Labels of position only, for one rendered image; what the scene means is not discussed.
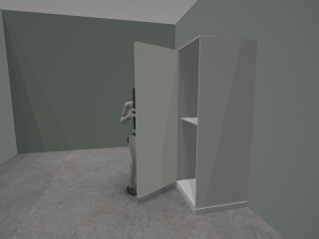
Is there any robot right hand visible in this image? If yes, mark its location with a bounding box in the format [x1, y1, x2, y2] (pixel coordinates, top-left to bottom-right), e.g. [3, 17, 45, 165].
[128, 109, 136, 119]

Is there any handle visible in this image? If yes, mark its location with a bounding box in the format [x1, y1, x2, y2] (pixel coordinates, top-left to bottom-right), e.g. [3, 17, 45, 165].
[133, 88, 136, 129]

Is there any fridge door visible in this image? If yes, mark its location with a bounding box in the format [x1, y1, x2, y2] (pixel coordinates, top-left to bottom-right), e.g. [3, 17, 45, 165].
[134, 41, 177, 198]

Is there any right robot shin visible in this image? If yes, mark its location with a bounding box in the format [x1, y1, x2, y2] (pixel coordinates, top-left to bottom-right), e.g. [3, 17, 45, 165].
[129, 162, 137, 188]

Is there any right robot upper arm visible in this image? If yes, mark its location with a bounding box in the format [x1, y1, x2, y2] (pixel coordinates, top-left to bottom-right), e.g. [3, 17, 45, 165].
[121, 102, 133, 123]

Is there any robot right forearm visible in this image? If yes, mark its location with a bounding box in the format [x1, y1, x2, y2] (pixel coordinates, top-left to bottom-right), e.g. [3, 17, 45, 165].
[120, 115, 131, 123]

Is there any humanoid robot torso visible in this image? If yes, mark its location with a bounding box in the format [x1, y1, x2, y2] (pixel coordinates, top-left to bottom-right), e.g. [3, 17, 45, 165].
[130, 101, 136, 135]

